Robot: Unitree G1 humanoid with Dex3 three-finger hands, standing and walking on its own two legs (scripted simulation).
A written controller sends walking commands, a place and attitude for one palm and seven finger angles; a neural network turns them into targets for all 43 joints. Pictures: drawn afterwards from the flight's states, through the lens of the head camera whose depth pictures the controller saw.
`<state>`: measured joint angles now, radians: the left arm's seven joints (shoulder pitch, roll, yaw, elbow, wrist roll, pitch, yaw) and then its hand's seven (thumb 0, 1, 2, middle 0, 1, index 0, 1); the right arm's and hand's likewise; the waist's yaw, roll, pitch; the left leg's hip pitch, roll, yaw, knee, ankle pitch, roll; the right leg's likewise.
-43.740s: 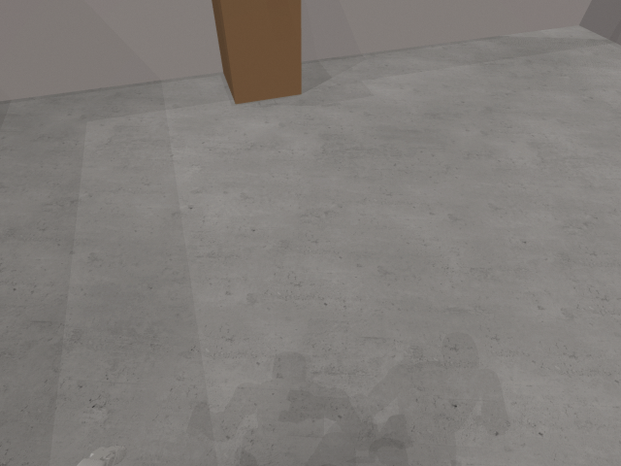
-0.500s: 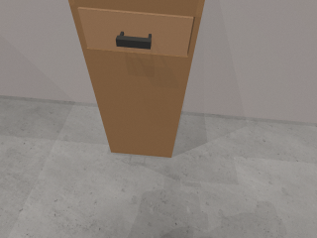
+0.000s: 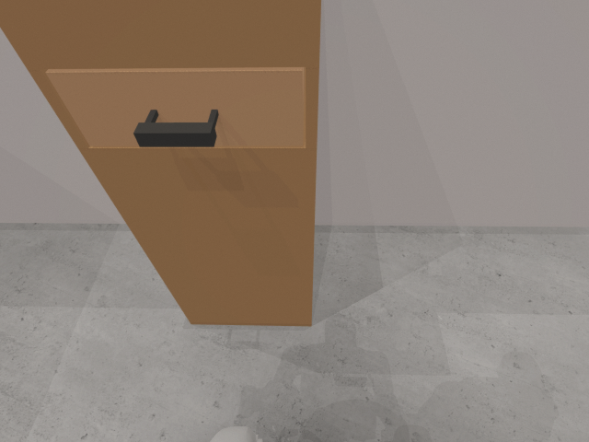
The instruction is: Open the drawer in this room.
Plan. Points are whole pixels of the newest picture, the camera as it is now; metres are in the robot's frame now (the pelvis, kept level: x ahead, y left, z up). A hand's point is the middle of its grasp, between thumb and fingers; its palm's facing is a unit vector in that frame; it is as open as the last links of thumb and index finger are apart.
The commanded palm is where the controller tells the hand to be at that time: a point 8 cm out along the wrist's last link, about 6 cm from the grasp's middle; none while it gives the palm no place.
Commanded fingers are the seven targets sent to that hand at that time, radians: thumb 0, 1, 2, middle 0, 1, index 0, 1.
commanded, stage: come to a stop and stand still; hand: left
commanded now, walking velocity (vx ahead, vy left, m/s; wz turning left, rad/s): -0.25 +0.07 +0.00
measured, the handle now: (179, 125) +0.54 +0.21 +0.13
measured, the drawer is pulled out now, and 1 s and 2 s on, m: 0.00 0.00 0.00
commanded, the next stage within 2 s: look again from close up in 1.70 s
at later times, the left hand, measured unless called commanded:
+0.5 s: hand out of the picture +0.02 +0.22 -0.17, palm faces +0.03 -0.98 -0.20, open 7.4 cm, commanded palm none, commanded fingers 0.00 0.90 0.90 -0.20 -0.30 -0.20 -0.30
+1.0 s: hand out of the picture -0.01 +0.13 -0.17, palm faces +0.02 -0.99 -0.15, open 7.4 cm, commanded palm none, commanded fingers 0.00 0.90 0.90 -0.20 -0.30 -0.20 -0.30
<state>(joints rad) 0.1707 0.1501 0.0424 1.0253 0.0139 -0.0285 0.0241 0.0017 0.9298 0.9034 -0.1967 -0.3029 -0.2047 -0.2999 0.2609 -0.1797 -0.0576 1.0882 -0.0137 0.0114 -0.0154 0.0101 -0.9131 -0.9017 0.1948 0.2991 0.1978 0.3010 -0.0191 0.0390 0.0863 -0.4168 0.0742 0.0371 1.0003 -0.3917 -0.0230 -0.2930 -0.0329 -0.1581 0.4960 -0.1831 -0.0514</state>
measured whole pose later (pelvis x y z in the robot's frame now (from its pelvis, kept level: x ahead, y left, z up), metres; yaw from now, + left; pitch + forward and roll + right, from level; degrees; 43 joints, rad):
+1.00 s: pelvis +0.00 -0.03 +0.00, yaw +0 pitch -1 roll +0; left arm 0.30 0.11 0.00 1.13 0.00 0.00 0.03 0.01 0.91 0.90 -0.20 -0.30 -0.20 -0.30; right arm 0.35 -0.12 -0.03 1.19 -0.01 0.02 -0.03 0.01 -0.91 -0.90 0.19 0.30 0.20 0.30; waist -0.03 0.00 0.06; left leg -0.26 0.07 0.05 0.42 -0.14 -0.04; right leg -0.09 0.00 -0.07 0.43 -0.32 -0.02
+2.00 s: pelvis +0.04 +0.00 -0.01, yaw -2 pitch -1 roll +0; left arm 0.29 0.16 0.00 1.03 0.01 -0.02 0.05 0.01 0.90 0.90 -0.20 -0.30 -0.21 -0.30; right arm 0.24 -0.19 -0.02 1.01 -0.02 -0.01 -0.02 0.01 -0.91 -0.90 0.20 0.30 0.20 0.30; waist -0.01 0.01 0.05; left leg -0.31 0.05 0.08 0.63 -0.30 -0.01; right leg -0.12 -0.04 -0.03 0.58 -0.45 0.01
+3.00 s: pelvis -0.01 -0.03 -0.03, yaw +1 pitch +5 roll +0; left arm 0.31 0.45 0.02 -0.07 0.99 -0.09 0.32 0.01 0.38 0.69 -0.26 -0.63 -0.26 -0.63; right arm 0.03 -0.22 -0.03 0.59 -0.08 0.02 -0.03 0.01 -0.91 -0.90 0.20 0.30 0.20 0.30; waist 0.12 0.04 -0.05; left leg -0.60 0.07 -0.01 0.79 -0.28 -0.03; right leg -0.42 -0.01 -0.10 0.83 -0.50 -0.03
